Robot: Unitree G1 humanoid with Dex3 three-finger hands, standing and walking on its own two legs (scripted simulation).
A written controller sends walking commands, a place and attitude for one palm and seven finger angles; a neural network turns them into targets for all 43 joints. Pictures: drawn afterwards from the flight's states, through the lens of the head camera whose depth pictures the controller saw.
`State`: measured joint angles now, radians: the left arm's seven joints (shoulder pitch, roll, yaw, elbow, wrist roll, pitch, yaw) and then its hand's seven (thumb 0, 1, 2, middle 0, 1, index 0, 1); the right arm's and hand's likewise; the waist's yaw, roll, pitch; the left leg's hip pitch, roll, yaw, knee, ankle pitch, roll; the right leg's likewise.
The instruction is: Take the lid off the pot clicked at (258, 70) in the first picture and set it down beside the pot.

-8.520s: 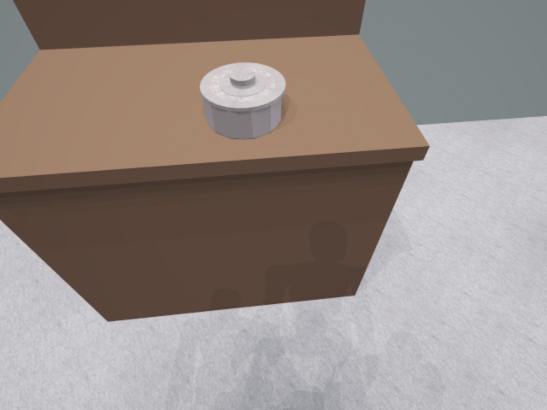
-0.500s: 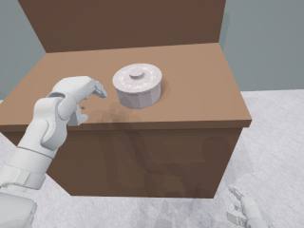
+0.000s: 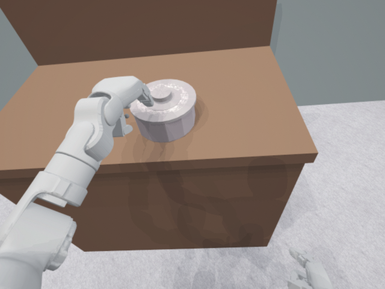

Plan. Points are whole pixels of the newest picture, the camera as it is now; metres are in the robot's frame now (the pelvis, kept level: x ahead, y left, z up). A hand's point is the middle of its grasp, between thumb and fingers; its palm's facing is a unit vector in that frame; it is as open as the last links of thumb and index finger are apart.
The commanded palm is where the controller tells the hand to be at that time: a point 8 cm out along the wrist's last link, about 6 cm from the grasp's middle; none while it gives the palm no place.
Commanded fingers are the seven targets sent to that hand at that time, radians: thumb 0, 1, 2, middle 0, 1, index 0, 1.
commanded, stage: move the open hand above the knob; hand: left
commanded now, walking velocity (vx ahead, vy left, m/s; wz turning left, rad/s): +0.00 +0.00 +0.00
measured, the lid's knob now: (161, 94) +0.55 +0.12 +0.11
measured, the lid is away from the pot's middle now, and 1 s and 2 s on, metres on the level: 0.00 0.00 0.00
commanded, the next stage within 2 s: none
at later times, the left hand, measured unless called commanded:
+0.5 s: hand (147, 90) +0.49 +0.13 +0.17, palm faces -0.29 -0.06 -0.95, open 10.1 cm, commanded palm +0.49 +0.14 +0.24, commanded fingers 0.00 -0.35 1.55 -0.85 -0.08 -0.85 -0.08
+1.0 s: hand (159, 79) +0.53 +0.11 +0.17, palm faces -0.31 -0.09 -0.95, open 10.1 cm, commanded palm +0.51 +0.13 +0.24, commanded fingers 0.00 -0.35 1.55 -0.85 -0.08 -0.85 -0.08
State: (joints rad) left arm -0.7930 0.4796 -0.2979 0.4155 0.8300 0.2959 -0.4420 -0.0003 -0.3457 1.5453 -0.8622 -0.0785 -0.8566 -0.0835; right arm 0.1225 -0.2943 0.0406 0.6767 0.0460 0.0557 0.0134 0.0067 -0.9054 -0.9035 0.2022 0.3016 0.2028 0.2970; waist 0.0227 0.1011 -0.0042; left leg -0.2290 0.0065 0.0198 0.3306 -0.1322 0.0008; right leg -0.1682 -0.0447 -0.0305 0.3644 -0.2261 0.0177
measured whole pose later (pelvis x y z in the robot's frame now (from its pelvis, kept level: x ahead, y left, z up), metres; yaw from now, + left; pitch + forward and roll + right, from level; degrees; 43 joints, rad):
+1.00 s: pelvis +0.03 +0.00 +0.00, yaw -3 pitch +8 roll +1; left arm -1.20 0.42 -0.22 1.03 0.89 0.25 -0.37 0.00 -0.34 1.55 -0.86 -0.08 -0.85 -0.08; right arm 0.31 -0.30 -0.02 0.79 0.04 0.06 0.00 0.00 -0.91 -0.90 0.20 0.30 0.20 0.30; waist -0.09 0.09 -0.06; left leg -0.32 0.02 0.07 0.37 -0.19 0.01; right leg -0.28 -0.04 0.02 0.40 -0.26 0.02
